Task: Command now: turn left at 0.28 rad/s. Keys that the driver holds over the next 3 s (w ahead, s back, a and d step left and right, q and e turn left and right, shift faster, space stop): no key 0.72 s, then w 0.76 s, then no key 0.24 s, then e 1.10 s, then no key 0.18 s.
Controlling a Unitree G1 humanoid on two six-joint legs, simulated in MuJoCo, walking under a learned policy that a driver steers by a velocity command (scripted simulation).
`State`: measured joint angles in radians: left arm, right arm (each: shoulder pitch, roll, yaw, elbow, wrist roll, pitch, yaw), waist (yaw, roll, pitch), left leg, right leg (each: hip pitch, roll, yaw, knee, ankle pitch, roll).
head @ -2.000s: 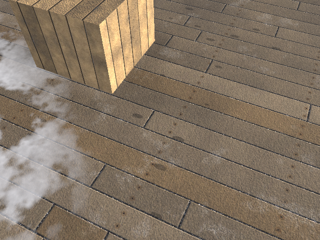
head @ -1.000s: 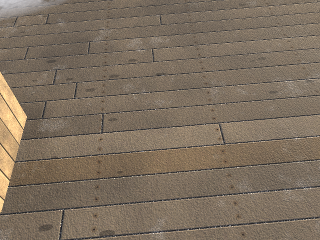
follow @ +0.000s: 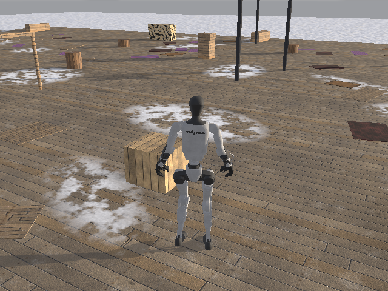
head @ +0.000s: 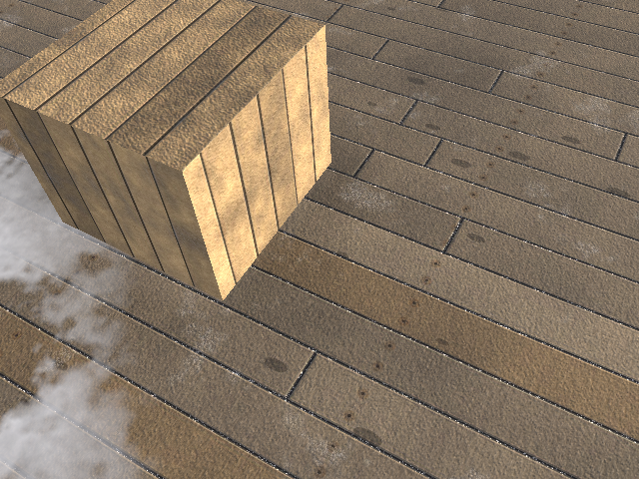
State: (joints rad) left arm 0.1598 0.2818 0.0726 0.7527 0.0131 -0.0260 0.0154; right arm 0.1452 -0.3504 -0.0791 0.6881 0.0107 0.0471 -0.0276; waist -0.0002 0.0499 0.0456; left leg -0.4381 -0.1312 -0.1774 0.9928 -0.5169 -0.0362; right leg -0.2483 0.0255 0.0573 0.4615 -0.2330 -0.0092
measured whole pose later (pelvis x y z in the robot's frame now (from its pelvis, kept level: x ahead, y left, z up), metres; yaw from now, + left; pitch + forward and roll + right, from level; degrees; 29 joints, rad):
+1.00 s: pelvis +0.05 +0.00 -0.01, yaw +1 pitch +0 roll +1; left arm 0.25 0.27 0.05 1.02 -0.02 -0.10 -0.01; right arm 0.32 -0.29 -0.05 0.90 0.02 -0.02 -0.02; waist 0.01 0.04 0.00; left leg -0.19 -0.01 -0.07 0.67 -0.44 0.01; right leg -0.23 0.01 -0.04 0.55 -0.31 -0.05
